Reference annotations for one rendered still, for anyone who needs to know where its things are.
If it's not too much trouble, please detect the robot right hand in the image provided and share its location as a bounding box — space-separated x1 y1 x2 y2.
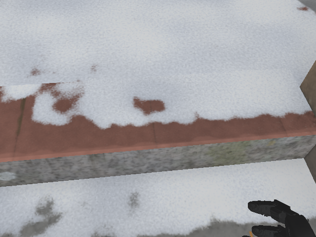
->
242 199 316 237

